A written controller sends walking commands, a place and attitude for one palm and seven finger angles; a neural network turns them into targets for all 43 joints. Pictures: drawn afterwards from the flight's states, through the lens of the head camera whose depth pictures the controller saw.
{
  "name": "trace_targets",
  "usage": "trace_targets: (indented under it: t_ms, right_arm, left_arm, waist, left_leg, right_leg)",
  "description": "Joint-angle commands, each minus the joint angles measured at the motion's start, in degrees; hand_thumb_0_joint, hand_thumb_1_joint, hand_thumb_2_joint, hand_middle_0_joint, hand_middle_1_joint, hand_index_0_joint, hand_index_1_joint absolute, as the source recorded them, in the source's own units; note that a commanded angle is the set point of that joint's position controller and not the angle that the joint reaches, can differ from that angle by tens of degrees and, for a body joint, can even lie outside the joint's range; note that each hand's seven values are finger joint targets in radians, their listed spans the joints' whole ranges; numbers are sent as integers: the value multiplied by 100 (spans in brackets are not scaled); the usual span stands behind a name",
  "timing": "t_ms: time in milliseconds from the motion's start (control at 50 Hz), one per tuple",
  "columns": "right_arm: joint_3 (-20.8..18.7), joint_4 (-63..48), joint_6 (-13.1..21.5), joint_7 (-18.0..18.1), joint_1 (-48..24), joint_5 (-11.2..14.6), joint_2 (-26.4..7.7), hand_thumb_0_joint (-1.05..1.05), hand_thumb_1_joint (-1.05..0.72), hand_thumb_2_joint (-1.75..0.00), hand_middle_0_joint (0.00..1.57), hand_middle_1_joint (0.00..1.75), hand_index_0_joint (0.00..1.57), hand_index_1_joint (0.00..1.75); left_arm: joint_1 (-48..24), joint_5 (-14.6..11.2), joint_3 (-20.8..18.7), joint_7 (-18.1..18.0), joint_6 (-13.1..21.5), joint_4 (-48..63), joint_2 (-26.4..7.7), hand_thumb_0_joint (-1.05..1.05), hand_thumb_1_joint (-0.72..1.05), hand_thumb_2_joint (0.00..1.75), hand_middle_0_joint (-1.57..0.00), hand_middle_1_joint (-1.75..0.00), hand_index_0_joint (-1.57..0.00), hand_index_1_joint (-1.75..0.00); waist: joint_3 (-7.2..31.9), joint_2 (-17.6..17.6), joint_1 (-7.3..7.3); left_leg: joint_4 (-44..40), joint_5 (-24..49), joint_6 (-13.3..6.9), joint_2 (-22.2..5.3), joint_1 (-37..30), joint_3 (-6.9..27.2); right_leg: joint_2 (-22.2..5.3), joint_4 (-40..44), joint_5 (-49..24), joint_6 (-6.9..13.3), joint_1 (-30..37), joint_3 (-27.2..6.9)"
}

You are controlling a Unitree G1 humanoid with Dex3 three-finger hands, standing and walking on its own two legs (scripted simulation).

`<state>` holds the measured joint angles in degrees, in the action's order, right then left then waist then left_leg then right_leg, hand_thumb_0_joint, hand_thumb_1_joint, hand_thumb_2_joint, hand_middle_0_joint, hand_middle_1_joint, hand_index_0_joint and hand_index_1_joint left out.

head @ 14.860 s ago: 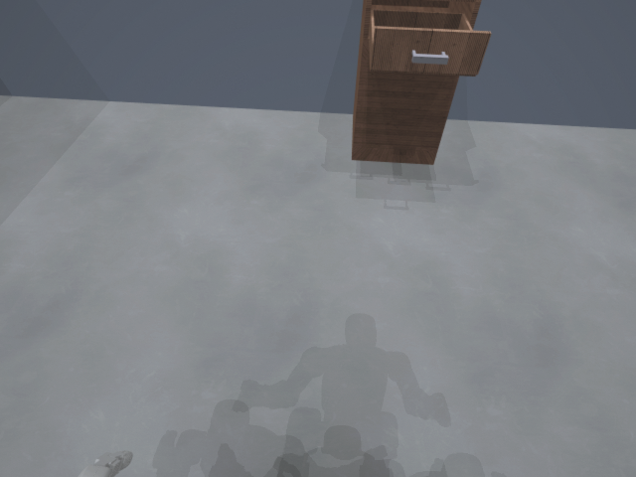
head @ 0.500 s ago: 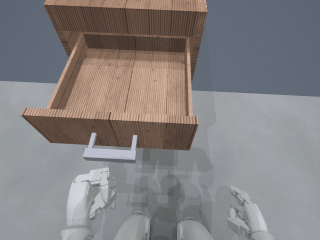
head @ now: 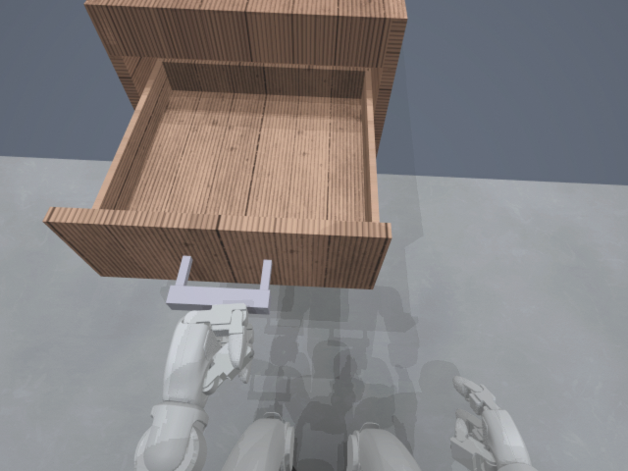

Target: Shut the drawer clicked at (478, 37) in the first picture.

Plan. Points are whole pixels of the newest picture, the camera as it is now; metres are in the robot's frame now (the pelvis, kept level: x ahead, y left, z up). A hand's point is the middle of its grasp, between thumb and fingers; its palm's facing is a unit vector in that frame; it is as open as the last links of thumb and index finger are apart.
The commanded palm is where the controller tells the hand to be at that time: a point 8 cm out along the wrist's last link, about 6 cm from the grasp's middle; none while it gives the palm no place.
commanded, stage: push the drawer shut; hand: left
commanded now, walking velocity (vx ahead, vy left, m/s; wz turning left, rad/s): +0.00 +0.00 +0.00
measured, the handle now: (223, 283) +0.33 +0.13 +0.03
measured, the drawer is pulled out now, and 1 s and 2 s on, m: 0.30 0.17 0.06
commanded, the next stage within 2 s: none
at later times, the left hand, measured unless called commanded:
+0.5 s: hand (252, 315) +0.30 +0.09 +0.03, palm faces -0.06 -1.00 -0.04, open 2.9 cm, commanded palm +0.30 +0.14 +0.04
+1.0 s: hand (261, 252) +0.38 +0.09 +0.03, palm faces -0.02 -1.00 -0.05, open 2.9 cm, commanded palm +0.37 +0.14 +0.04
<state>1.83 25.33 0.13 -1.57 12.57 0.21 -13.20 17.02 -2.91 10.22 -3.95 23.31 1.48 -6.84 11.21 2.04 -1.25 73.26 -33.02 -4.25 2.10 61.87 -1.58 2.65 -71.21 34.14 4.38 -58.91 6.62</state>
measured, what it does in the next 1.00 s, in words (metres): stands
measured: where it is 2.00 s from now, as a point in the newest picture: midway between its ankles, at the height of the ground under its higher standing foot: outside the picture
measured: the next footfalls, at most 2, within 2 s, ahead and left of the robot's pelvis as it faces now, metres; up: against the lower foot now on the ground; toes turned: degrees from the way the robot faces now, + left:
none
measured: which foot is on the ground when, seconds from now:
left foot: down 0.00-1.00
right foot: down 0.00-1.00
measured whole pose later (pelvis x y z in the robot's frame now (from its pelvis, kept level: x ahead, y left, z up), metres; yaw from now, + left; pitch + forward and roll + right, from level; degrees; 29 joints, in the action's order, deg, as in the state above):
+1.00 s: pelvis -0.02 +0.01 +0.00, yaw +0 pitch +22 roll -2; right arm 1.0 33.8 -3.9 -2.3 13.8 -0.4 -14.7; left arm -23.3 -3.1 1.8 -8.6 26.9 -36.0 -7.8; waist 9.4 1.9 -4.4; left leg 71.8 -29.7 -4.8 2.2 64.5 -2.0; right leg 2.3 -70.0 30.9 3.9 -61.6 6.3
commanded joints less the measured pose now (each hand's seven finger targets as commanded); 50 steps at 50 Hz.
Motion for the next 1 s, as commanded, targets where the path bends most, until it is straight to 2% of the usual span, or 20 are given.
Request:
trace_targets:
  t_ms: [0,20,60,100,120,160,220,260,300,340,420,480,520,540,620,660,800,820,860,980]
  right_arm:
    - [-278,-817,263,75,-121,-2,-656,0,-90,-90,20,30,20,30]
    - [-268,-749,274,84,-109,-17,-670,0,-90,-90,20,30,20,30]
    - [-269,-664,297,71,-166,-47,-667,0,-90,-90,20,30,20,30]
    - [-270,-593,316,53,-189,-58,-685,0,-90,-90,20,30,20,30]
    - [-274,-555,308,57,-165,-59,-704,0,-90,-90,20,30,20,30]
    - [-289,-501,303,50,-191,-65,-718,0,-90,-90,20,30,20,30]
    - [-285,-421,242,59,-148,-41,-769,0,-90,-90,20,30,20,30]
    - [-282,-386,196,63,-176,-18,-782,0,-90,-90,20,30,20,30]
    - [-277,-353,147,73,-181,-2,-815,0,-90,-90,20,30,20,30]
    - [-270,-316,101,93,-187,9,-834,0,-90,-90,20,30,20,30]
    - [-250,-240,42,122,-177,30,-860,0,-90,-90,20,30,20,30]
    - [-245,-215,22,110,-205,22,-850,0,-90,-90,20,30,20,30]
    - [-252,-180,10,111,-149,11,-894,0,-90,-90,20,30,20,30]
    - [-257,-160,3,97,-158,5,-871,0,-90,-90,20,30,20,30]
    - [-257,-84,-42,103,-92,7,-909,0,-90,-90,20,30,20,30]
    - [-270,-45,-60,87,-48,1,-921,0,-90,-90,20,30,20,30]
    - [-348,108,-144,37,173,-23,-974,0,-90,-90,20,30,20,30]
    - [-354,131,-156,39,226,-26,-1004,0,-90,-90,20,30,20,30]
    - [-375,174,-187,13,299,-39,-988,0,-90,-90,20,30,20,30]
    - [-413,289,-258,-16,477,-70,-991,0,-90,-90,20,30,20,30]
  left_arm:
    - [-671,-15,-116,-238,257,914,22,0,90,90,-140,-160,-140,-160]
    - [-846,-16,-205,-294,310,807,-61,0,90,90,-140,-160,-140,-160]
    - [-1142,14,-193,-346,486,747,-40,0,90,90,-140,-160,-140,-160]
    - [-1490,67,-46,-346,621,662,32,0,90,90,-140,-160,-140,-160]
    - [-1714,87,-138,-362,653,642,-116,0,90,90,-140,-160,-140,-160]
    - [-1920,117,-101,-359,698,511,-97,0,90,90,-140,-160,-140,-160]
    - [-2217,97,-254,-351,603,278,-266,0,90,90,-140,-160,-140,-160]
    - [-2650,99,-46,-311,528,231,-87,0,90,90,-140,-160,-140,-160]
    - [-2846,40,-152,-309,407,68,-148,0,90,90,-140,-160,-140,-160]
    - [-3122,15,-180,-312,309,-109,-143,0,90,90,-140,-160,-140,-160]
    - [-3668,-35,-280,-331,201,-559,-186,0,90,90,-140,-160,-140,-160]
    - [-4006,-80,-299,-346,213,-829,-93,0,90,90,-140,-160,-140,-160]
    - [-4238,-54,-494,-385,248,-997,-280,0,90,90,-140,-160,-140,-160]
    - [-4358,-63,-431,-379,263,-1107,-163,0,90,90,-140,-160,-140,-160]
    - [-4835,-102,-735,-399,311,-1634,-405,0,90,90,-140,-160,-140,-160]
    - [-4993,-88,-798,-400,365,-1763,-416,0,90,90,-140,-160,-140,-160]
    - [-5686,-52,-812,-443,414,-2329,-297,0,90,90,-140,-160,-140,-160]
    - [-5736,-25,-910,-465,424,-2461,-396,0,90,90,-140,-160,-140,-160]
    - [-5885,0,-818,-480,460,-2628,-238,0,90,90,-140,-160,-140,-160]
    - [-6298,13,-1014,-488,570,-3030,-344,0,90,90,-140,-160,-140,-160]
  waist:
    - [1388,-319,-240]
    - [1282,-388,-305]
    - [1352,-220,-279]
    - [1386,-127,-346]
    - [1388,-88,-360]
    - [1521,35,-346]
    - [1622,-19,-378]
    - [1686,1,-439]
    - [1661,71,-422]
    - [1688,-54,-471]
    - [1480,-202,-538]
    - [1518,-120,-512]
    - [1561,-77,-491]
    - [1576,19,-514]
    - [1435,-139,-551]
    - [1606,3,-505]
    - [1770,45,-620]
    - [1789,-4,-633]
    - [1855,-59,-663]
    - [2036,-146,-728]
  left_leg:
    - [-981,1620,228,-174,-1223,620]
    - [-946,1569,221,-186,-1134,637]
    - [-915,1475,231,-180,-1141,638]
    - [-908,1381,238,-202,-1238,707]
    - [-897,1366,233,-201,-1222,702]
    - [-908,1340,243,-201,-1342,715]
    - [-924,1311,223,-208,-1375,732]
    - [-976,1201,218,-220,-1495,797]
    - [-1052,1077,227,-220,-1534,820]
    - [-1069,1033,205,-217,-1551,820]
    - [-1155,725,189,-218,-1428,847]
    - [-1174,657,195,-185,-1397,809]
    - [-1204,695,207,-192,-1421,829]
    - [-1182,718,207,-178,-1453,799]
    - [-1183,498,195,-164,-1180,745]
    - [-1200,646,217,-164,-1301,753]
    - [-1212,885,234,-198,-1557,814]
    - [-1215,957,234,-213,-1575,842]
    - [-1212,1076,237,-223,-1666,870]
    - [-1131,1375,226,-223,-1650,783]
  right_leg:
    - [-151,1092,-1635,-239,936,-570]
    - [-139,1101,-1577,-239,854,-578]
    - [-145,1056,-1415,-221,757,-591]
    - [-146,1024,-1228,-213,540,-560]
    - [-148,1032,-1181,-206,528,-589]
    - [-165,1033,-1146,-209,487,-593]
    - [-157,1079,-1138,-222,539,-606]
    - [-177,1094,-1058,-240,453,-579]
    - [-176,1144,-964,-234,445,-557]
    - [-170,1194,-945,-252,464,-573]
    - [-162,1274,-718,-262,409,-564]
    - [-171,1294,-659,-256,455,-583]
    - [-160,1249,-682,-237,433,-558]
    - [-171,1276,-707,-243,406,-586]
    - [-155,1333,-510,-251,476,-654]
    - [-156,1274,-634,-235,486,-631]
    - [-136,1212,-860,-254,313,-563]
    - [-123,1172,-909,-253,272,-540]
    - [-121,1158,-990,-261,245,-520]
    - [-103,1164,-1249,-281,376,-561]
